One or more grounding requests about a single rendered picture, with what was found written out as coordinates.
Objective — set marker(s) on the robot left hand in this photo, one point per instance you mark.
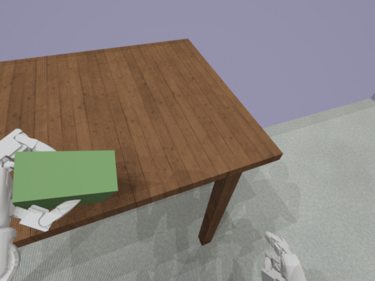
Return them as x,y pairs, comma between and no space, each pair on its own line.
35,217

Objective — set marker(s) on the table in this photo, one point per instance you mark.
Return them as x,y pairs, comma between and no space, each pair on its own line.
172,121

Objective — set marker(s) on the robot left forearm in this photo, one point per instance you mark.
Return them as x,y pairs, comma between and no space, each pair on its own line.
10,256

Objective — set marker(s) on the robot right hand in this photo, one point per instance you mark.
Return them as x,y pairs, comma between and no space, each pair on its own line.
288,268

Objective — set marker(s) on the sponge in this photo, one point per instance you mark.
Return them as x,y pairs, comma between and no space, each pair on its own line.
49,178

